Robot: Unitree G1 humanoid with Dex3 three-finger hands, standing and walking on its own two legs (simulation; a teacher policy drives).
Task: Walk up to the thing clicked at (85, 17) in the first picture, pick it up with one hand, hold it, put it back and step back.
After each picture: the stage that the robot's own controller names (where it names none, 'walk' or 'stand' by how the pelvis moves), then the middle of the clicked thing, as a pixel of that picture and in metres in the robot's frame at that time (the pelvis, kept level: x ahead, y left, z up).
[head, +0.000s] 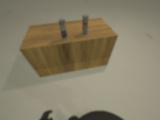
stand; (85, 25) +1.11 +0.12 +0.00
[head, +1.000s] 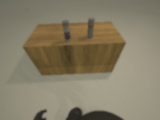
walk; (90, 28) +1.02 +0.08 +0.02
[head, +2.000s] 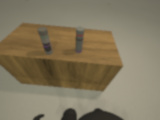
walk; (79, 41) +0.68 +0.15 +0.03
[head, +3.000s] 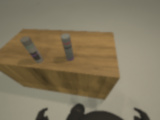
stand; (68, 48) +0.55 +0.24 +0.04
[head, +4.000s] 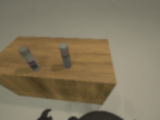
stand; (66, 57) +0.52 +0.23 +0.00
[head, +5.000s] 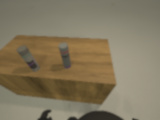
stand; (65, 57) +0.51 +0.23 +0.00
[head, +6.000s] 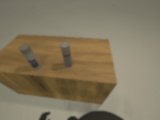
stand; (67, 56) +0.53 +0.23 +0.00
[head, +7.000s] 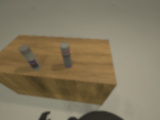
stand; (66, 56) +0.52 +0.23 +0.00
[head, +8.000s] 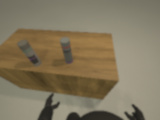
rise first; (67, 52) +0.53 +0.22 +0.01
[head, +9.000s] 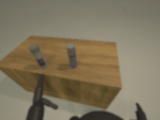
go down; (72, 57) +0.53 +0.21 +0.01
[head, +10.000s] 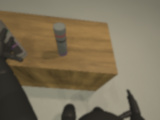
go down; (61, 42) +0.54 +0.19 +0.06
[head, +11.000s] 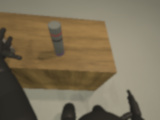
approach; (57, 41) +0.54 +0.21 +0.07
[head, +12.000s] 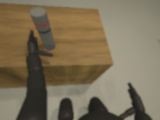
close in; (45, 33) +0.55 +0.23 +0.11
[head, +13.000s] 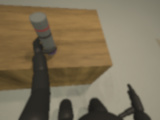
lift; (46, 38) +0.52 +0.21 +0.10
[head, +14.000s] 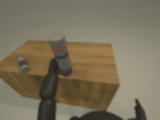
lift; (62, 58) +0.31 +0.17 +0.23
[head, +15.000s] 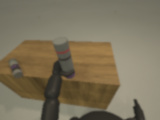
hold; (65, 60) +0.33 +0.16 +0.20
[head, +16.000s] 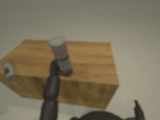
hold; (63, 60) +0.32 +0.17 +0.21
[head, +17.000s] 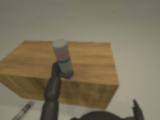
hold; (64, 62) +0.32 +0.17 +0.19
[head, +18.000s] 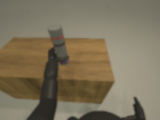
crouch; (60, 47) +0.43 +0.19 +0.20
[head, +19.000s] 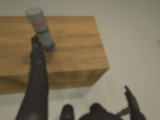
lower; (44, 34) +0.53 +0.22 +0.13
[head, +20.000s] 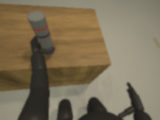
lower; (44, 37) +0.52 +0.21 +0.11
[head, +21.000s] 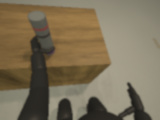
lower; (44, 37) +0.52 +0.21 +0.11
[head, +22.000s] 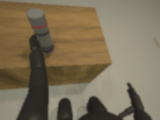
lower; (43, 35) +0.52 +0.22 +0.11
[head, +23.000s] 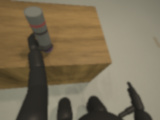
lower; (42, 34) +0.53 +0.22 +0.11
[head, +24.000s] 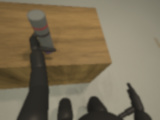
open; (44, 36) +0.52 +0.22 +0.11
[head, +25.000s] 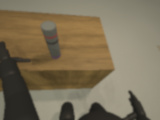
sink last; (52, 43) +0.50 +0.21 +0.09
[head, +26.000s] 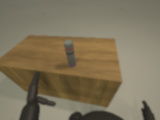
stand; (70, 54) +0.53 +0.22 +0.06
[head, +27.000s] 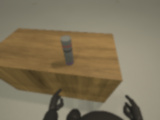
stand; (68, 52) +0.50 +0.21 +0.07
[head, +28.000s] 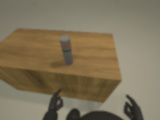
stand; (67, 51) +0.50 +0.21 +0.07
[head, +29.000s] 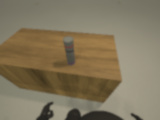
stand; (70, 52) +0.51 +0.20 +0.05
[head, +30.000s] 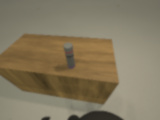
stand; (69, 57) +0.52 +0.20 +0.00
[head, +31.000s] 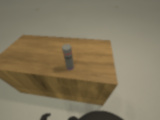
stand; (68, 58) +0.51 +0.21 +0.00
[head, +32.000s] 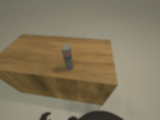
stand; (68, 58) +0.50 +0.21 +0.00
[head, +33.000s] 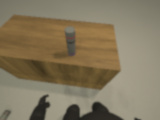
walk; (71, 43) +0.57 +0.18 +0.02
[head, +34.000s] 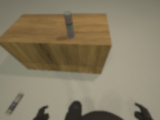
walk; (69, 26) +0.81 +0.28 +0.03
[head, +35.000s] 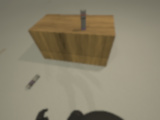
stand; (83, 20) +1.14 +0.19 +0.02
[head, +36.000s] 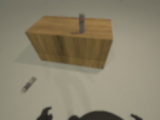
stand; (81, 23) +1.12 +0.18 +0.00
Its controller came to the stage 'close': yes
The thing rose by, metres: 0.21
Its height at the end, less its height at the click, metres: +0.00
